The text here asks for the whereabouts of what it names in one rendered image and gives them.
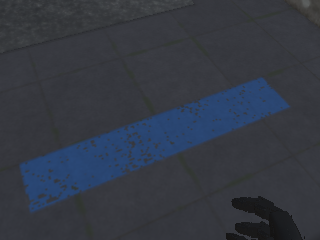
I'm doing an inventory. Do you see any robot right hand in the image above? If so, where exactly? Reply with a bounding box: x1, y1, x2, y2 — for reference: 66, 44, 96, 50
226, 196, 306, 240

